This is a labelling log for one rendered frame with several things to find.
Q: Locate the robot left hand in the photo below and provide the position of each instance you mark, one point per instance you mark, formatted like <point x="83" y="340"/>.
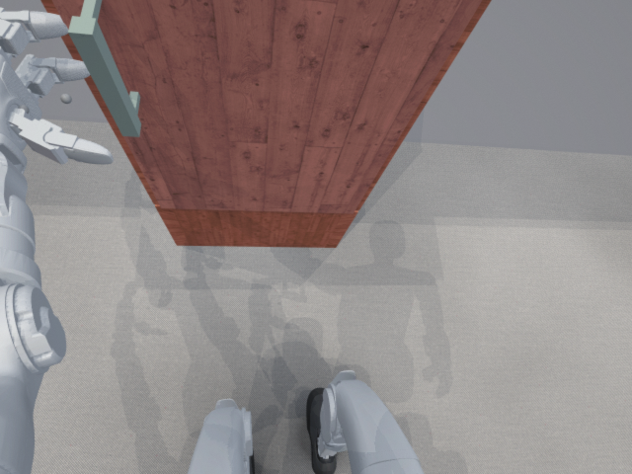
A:
<point x="33" y="80"/>

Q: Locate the robot thigh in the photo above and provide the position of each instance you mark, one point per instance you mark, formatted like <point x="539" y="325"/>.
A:
<point x="224" y="442"/>
<point x="375" y="442"/>

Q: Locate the robot left thigh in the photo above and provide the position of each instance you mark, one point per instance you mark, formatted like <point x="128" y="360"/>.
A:
<point x="224" y="442"/>

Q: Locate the handle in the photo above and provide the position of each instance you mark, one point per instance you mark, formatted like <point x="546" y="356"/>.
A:
<point x="89" y="40"/>

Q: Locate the left robot upper arm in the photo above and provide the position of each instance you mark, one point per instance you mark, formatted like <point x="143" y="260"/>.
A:
<point x="31" y="340"/>

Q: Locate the robot right thigh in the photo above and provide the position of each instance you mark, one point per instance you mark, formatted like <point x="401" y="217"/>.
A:
<point x="375" y="442"/>

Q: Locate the cupboard door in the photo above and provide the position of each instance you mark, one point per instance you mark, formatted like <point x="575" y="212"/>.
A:
<point x="273" y="105"/>

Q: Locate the robot left forearm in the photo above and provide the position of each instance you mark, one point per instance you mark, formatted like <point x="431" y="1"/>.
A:
<point x="17" y="226"/>

